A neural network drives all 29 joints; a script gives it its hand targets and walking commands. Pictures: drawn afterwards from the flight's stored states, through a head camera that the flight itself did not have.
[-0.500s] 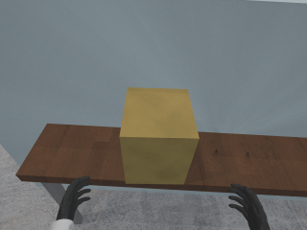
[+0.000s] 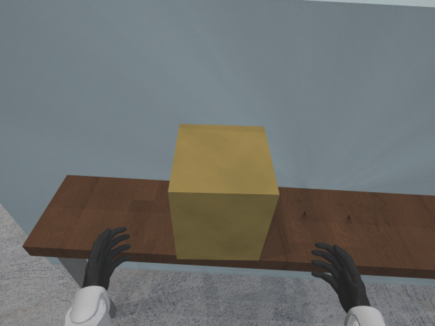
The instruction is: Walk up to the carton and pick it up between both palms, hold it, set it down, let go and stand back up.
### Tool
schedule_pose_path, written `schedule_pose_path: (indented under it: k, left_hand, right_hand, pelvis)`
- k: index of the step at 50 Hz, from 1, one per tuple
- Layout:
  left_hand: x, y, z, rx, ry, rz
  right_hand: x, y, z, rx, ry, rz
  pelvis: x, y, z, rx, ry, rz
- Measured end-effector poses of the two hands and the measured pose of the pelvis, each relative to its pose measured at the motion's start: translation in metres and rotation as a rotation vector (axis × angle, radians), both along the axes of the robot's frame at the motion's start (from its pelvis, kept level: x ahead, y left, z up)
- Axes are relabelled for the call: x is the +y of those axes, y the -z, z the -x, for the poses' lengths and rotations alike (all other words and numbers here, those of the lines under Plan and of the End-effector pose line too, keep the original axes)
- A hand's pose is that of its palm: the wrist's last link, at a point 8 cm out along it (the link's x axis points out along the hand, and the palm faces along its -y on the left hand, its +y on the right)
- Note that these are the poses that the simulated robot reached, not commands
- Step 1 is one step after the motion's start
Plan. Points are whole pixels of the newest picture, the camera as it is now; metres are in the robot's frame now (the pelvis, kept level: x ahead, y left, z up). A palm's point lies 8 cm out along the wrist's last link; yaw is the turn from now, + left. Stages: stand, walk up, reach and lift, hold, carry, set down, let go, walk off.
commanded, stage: reach and lift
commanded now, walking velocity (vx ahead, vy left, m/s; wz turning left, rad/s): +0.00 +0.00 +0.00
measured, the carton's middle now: (219, 193) +0.44 +0.02 -0.01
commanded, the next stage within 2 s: none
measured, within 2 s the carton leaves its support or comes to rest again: neither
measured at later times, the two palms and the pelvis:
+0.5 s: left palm (118, 212) +0.30 +0.20 +0.10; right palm (337, 226) +0.30 -0.19 +0.08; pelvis +0.02 +0.00 +0.00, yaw +0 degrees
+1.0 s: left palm (130, 162) +0.40 +0.20 +0.11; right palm (312, 177) +0.41 -0.16 +0.10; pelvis +0.01 +0.00 +0.00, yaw +0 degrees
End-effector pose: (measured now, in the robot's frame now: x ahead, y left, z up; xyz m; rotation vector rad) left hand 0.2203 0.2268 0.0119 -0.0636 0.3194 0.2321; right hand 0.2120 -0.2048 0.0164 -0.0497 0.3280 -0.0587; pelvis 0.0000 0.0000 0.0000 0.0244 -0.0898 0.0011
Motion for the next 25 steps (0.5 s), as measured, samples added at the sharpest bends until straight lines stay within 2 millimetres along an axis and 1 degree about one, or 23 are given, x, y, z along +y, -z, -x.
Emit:
schedule_pose_path:
  k: [5,8,10,13,16,18,21,23,25]
  left_hand:
    - [-0.01,-0.024,-0.039,-0.052,0.039,0.003]
    - [-0.014,-0.029,-0.058,-0.041,0.065,0.0]
    - [-0.017,-0.029,-0.067,-0.014,0.087,-0.015]
    - [-0.019,-0.029,-0.073,0.03,0.117,-0.04]
    - [-0.022,-0.039,-0.079,0.022,0.138,-0.055]
    - [-0.025,-0.053,-0.082,-0.017,0.153,-0.061]
    - [-0.028,-0.075,-0.082,-0.082,0.174,-0.074]
    - [-0.029,-0.082,-0.081,-0.094,0.183,-0.081]
    - [-0.029,-0.084,-0.077,-0.081,0.185,-0.084]
  right_hand:
    - [0.007,-0.023,-0.035,-0.072,-0.018,-0.002]
    - [0.01,-0.031,-0.056,-0.095,-0.014,-0.007]
    - [0.011,-0.033,-0.067,-0.094,-0.003,-0.021]
    - [0.01,-0.031,-0.078,-0.078,0.026,-0.047]
    - [0.01,-0.032,-0.083,-0.073,0.056,-0.067]
    - [0.011,-0.038,-0.085,-0.098,0.069,-0.082]
    - [0.014,-0.054,-0.087,-0.159,0.072,-0.103]
    - [0.017,-0.062,-0.089,-0.19,0.069,-0.111]
    - [0.02,-0.067,-0.09,-0.194,0.061,-0.114]
  pelvis:
    - [0.0,0.0,-0.007,0.026,-0.001,0.0]
    - [-0.001,0.0,-0.013,0.035,-0.001,-0.001]
    - [-0.001,0.0,-0.018,0.042,-0.001,-0.001]
    - [-0.001,-0.001,-0.025,0.053,-0.001,-0.002]
    - [-0.001,-0.001,-0.029,0.058,-0.001,-0.002]
    - [-0.001,-0.002,-0.03,0.059,-0.001,-0.001]
    - [0.0,-0.003,-0.028,0.053,-0.001,0.001]
    - [0.001,-0.002,-0.025,0.043,0.0,0.002]
    - [0.002,-0.002,-0.02,0.036,0.002,0.001]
